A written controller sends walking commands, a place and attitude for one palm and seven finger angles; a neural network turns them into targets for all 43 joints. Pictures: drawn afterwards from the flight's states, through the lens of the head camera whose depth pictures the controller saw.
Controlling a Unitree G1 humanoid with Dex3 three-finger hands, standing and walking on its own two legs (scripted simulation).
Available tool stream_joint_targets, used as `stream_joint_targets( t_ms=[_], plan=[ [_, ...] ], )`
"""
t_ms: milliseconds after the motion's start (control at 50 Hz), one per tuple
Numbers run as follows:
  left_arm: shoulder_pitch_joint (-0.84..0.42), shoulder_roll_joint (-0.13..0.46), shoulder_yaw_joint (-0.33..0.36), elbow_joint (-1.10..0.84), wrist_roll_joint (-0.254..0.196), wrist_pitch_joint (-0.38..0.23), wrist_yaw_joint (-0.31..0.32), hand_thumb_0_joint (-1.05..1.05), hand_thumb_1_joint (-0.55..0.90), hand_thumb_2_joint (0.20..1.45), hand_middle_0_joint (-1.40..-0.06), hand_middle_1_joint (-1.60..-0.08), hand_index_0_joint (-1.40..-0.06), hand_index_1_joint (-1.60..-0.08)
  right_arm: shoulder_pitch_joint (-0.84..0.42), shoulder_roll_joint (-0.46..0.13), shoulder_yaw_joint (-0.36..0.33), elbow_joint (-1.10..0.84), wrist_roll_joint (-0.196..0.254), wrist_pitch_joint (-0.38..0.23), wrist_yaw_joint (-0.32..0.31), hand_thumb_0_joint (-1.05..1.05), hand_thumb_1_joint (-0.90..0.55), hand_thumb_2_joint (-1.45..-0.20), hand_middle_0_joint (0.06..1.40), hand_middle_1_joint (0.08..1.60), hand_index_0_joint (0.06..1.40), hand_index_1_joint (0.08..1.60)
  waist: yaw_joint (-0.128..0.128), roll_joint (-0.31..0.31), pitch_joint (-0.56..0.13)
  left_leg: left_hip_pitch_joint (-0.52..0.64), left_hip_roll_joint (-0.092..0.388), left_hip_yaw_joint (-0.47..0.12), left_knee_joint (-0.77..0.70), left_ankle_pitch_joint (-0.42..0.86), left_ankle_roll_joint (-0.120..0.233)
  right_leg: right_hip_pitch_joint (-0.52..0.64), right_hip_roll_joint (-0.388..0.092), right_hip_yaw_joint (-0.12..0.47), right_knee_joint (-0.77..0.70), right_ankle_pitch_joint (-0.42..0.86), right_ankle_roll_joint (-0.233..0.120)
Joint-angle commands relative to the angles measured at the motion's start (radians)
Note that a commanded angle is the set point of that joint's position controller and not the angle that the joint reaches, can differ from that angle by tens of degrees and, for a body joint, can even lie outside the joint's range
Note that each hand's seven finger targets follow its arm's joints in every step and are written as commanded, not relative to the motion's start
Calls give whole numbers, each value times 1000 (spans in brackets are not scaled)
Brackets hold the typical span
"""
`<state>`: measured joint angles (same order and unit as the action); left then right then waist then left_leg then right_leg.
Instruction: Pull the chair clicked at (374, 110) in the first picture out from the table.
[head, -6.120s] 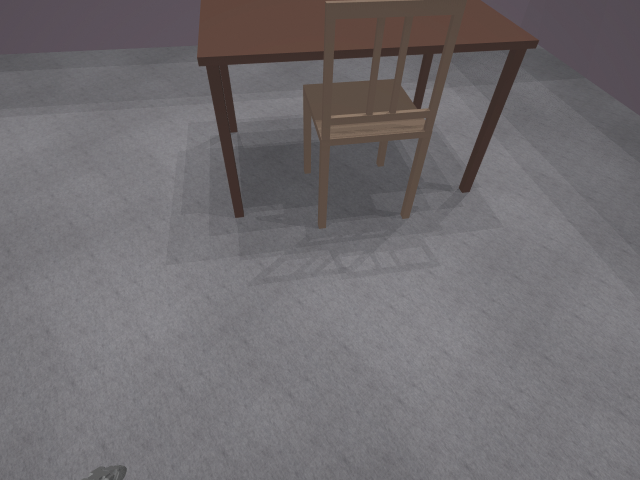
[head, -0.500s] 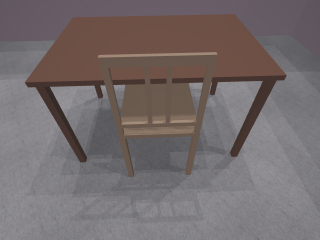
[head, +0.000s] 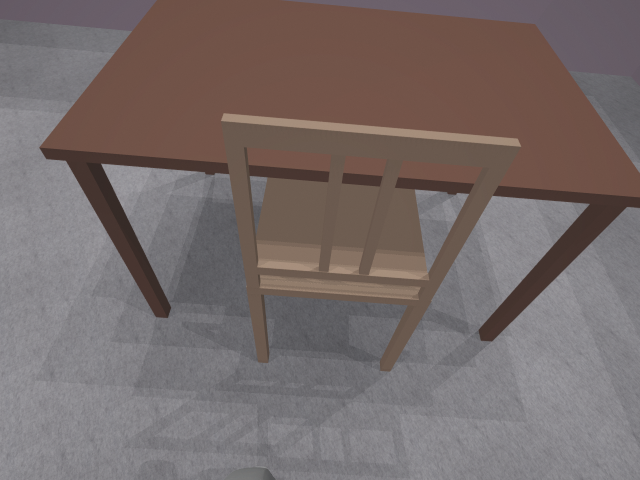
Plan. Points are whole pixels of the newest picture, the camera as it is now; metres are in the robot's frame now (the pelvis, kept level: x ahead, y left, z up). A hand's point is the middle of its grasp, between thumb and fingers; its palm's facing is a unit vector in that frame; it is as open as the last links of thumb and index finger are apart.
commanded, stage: come to a stop and stand still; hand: left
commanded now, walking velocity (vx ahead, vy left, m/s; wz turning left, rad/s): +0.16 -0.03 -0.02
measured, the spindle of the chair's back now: (329, 220) +0.54 +0.03 -0.05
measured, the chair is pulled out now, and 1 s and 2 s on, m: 0.00 0.00 0.00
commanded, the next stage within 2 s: look again from close up in 1.02 s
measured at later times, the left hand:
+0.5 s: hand out of the picture +0.11 +0.17 -0.16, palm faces -0.01 -0.97 -0.25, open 7.3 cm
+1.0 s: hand out of the picture +0.04 +0.14 -0.16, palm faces +0.02 -0.98 -0.21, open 7.3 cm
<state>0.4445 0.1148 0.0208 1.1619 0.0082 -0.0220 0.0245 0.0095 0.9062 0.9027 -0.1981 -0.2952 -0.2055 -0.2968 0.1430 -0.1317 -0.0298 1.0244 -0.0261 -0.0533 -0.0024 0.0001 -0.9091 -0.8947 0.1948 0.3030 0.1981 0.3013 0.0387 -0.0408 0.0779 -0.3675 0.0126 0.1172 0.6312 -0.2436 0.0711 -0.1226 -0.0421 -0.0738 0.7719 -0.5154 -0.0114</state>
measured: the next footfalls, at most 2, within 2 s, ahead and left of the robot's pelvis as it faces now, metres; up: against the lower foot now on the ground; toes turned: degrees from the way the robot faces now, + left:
right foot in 0.42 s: +0.12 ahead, -0.13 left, +0.00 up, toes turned -5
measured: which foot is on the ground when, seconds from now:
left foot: down 0.00-1.00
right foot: up 0.00-0.40, down 0.42-1.00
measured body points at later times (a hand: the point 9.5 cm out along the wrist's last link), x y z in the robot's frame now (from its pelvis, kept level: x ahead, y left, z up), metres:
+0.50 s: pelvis +0.06 -0.02 +0.01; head +0.07 -0.03 +0.46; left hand +0.12 +0.22 -0.14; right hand +0.06 -0.24 -0.15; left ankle +0.05 +0.08 -0.72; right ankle +0.08 -0.13 -0.72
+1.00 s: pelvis +0.04 -0.02 +0.02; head +0.05 -0.03 +0.47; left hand +0.04 +0.20 -0.14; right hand +0.04 -0.24 -0.15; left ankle +0.04 +0.09 -0.72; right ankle +0.08 -0.13 -0.72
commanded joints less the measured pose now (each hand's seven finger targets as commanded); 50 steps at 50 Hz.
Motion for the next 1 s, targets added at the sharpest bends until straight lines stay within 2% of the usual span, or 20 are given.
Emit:
stream_joint_targets(
  t_ms=[0, 20, 80, 160, 240, 300, 360, 400, 420, 440, 460, 500, 580, 620, 680, 900, 920, 940, 960, 980],
  plan=[
    [-59, 86, 28, -91, 5, -19, 5, 0, 900, 900, -200, -300, -200, -300, 224, -175, -37, 16, 7, 0, -35, 0, -900, -900, 200, 300, 200, 300, -89, 156, -63, 285, 366, -411, -353, 320, 185, -427, -32, 89, 490, 10, -22],
    [-67, 76, 30, -87, 11, -16, -3, 0, 900, 900, -200, -300, -200, -300, 181, -122, -22, 8, 5, -8, -34, 0, -900, -900, 200, 300, 200, 300, -60, 136, -15, 209, 319, -343, -378, 316, 157, -406, -51, 88, 457, 71, -13],
    [1, 42, 26, -67, 18, 11, -5, 0, 900, 900, -200, -300, -200, -300, 130, -91, -15, -10, 9, -19, -33, 0, -900, -900, 200, 300, 200, 300, -5, 128, -44, 123, 255, -192, -401, 373, 122, -311, -59, 64, 349, 148, 12],
    [-26, 29, 11, -77, 12, 32, 11, 0, 900, 900, -200, -300, -200, -300, 109, -91, -3, -13, 11, -8, -40, 0, -900, -900, 200, 300, 200, 300, 4, 120, -58, 136, 244, -120, -352, 661, 97, -230, -47, 59, 125, 200, 41],
    [-114, 73, 11, -99, 11, 51, 17, 0, 900, 900, -200, -300, -200, -300, 121, -121, -12, 4, 7, 27, -45, 0, -900, -900, 200, 300, 200, 300, -29, 179, -30, 175, 257, -142, -316, 660, 84, -194, -26, 33, -18, 167, 46],
    [-138, 100, 17, -116, 10, 57, 17, 0, 900, 900, -200, -300, -200, -300, 123, -137, -20, 10, 8, 43, -47, 0, -900, -900, 200, 300, 200, 300, -28, 173, -15, 181, 258, -167, -296, 605, 80, -160, -20, 29, -110, 185, 35],
    [-125, 133, 24, -122, 11, 49, 20, 0, 900, 900, -200, -300, -200, -300, 131, -131, -24, 10, 17, 52, -46, 0, -900, -900, 200, 300, 200, 300, -15, 120, -14, 154, 217, -172, -225, 493, 32, -69, -27, 46, -297, 359, 21],
    [-131, 178, 27, -129, 16, 34, 23, 0, 900, 900, -200, -300, -200, -300, 152, -95, -24, 2, 24, 58, -39, 0, -900, -900, 200, 300, 200, 300, -35, 21, -47, 122, 104, -110, -146, 224, -48, -42, -142, 182, -321, 712, -39],
    [-157, 197, 30, -135, 14, 27, 21, 0, 900, 900, -200, -300, -200, -300, 173, -81, -22, 6, 25, 71, -35, 0, -900, -900, 200, 300, 200, 300, -55, -61, -87, 141, 57, -73, -113, 96, -76, -57, -210, 241, -326, 798, -97],
    [-169, 213, 34, -141, 9, 23, 20, 0, 900, 900, -200, -300, -200, -300, 185, -73, -22, 11, 25, 82, -33, 0, -900, -900, 200, 300, 200, 300, -57, -148, -109, 169, 23, -55, -73, -47, -89, -88, -249, 279, -375, 798, -137],
    [-192, 212, 32, -148, 9, 24, 21, 0, 900, 900, -200, -300, -200, -300, 186, -69, -22, 10, 25, 90, -31, 0, -900, -900, 200, 300, 200, 300, -58, -159, -90, 176, 14, -60, -44, -147, -90, -134, -269, 282, -424, 719, -166],
    [-233, 204, 32, -157, 9, 29, 22, 0, 900, 900, -200, -300, -200, -300, 197, -65, -21, 22, 21, 93, -31, 0, -900, -900, 200, 300, 200, 300, -63, -109, -85, 177, 17, -85, -20, -145, -90, -155, -253, 268, -427, 633, -173],
    [-254, 184, 35, -153, 4, 33, 21, 0, 900, 900, -200, -300, -200, -300, 236, -70, -11, 43, 17, 84, -30, 0, -900, -900, 200, 300, 200, 300, -61, -58, -80, 224, 46, -111, -167, 30, -81, -184, -173, 205, -399, 415, -97],
    [-250, 159, 31, -149, 6, 44, 20, 0, 900, 900, -200, -300, -200, -300, 209, -76, -7, 41, 12, 73, -27, 0, -900, -900, 200, 300, 200, 300, -41, 61, -20, 167, 83, -169, -260, 29, -56, -204, -99, 158, -382, 247, -52],
    [-206, 133, 25, -130, 8, 45, 16, 0, 900, 900, -200, -300, -200, -300, 176, -94, -3, 30, 13, 59, -27, 0, -900, -900, 200, 300, 200, 300, -10, 85, -13, 66, 116, -213, -353, -53, -30, -96, -46, 104, -351, 257, -18],
    [-135, 109, 6, -72, 7, 22, 12, 0, 900, 900, -200, -300, -200, -300, 225, -70, 11, 63, 16, 54, -29, 0, -900, -900, 200, 300, 200, 300, -34, 25, 22, 147, 78, -161, -344, -61, -46, -153, -64, 143, -453, 219, -18],
    [-42, 143, -8, -53, 14, -4, 49, 0, 900, 900, -200, -300, -200, -300, 114, -136, 6, -2, 18, 35, -15, 0, -900, -900, 200, 300, 200, 300, 6, 55, 34, 80, 106, -92, -150, 2, -73, -119, -106, 131, -400, 441, -11],
    [-87, 188, 0, -103, 9, -16, 39, 0, 900, 900, -200, -300, -200, -300, 178, -77, 12, -31, 14, 44, -9, 0, -900, -900, 200, 300, 200, 300, -45, 45, -74, 96, 33, -110, -129, -113, -75, -116, -153, 234, -447, 192, -51],
    [-124, 226, 15, -124, 9, -22, 29, 0, 900, 900, -200, -300, -200, -300, 212, -87, 14, -20, 5, 55, -5, 0, -900, -900, 200, 300, 200, 300, -63, 29, -135, 134, 21, -97, -103, -105, -68, -127, -173, 229, -458, 84, -80],
    [-135, 196, 13, -134, 10, -18, 26, 0, 900, 900, -200, -300, -200, -300, 233, -77, 11, -21, 6, 51, -7, 0, -900, -900, 200, 300, 200, 300, -75, -17, -102, 149, 27, -106, -106, -100, -62, -211, -163, 215, -462, -6, -78]
  ],
)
